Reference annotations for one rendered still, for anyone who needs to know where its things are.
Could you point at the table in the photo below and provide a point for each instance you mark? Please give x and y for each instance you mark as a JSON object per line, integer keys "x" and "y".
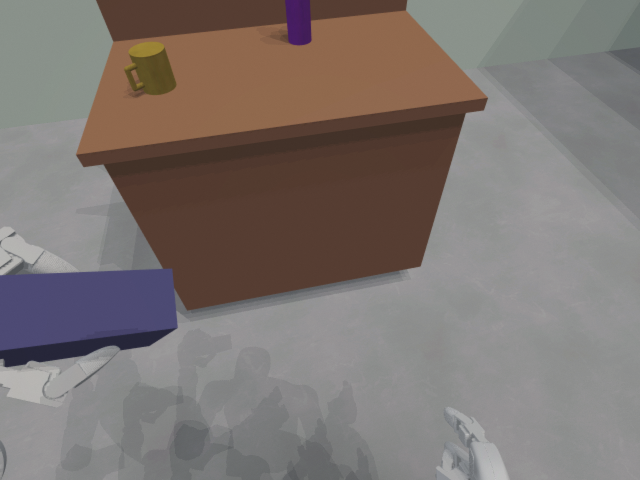
{"x": 274, "y": 167}

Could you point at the robot left hand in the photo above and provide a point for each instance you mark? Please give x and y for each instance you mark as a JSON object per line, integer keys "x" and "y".
{"x": 38, "y": 382}

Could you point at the robot right hand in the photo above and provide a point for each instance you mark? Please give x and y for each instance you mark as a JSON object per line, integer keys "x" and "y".
{"x": 483, "y": 462}

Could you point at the sponge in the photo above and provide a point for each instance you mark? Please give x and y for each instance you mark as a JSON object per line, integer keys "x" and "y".
{"x": 52, "y": 316}

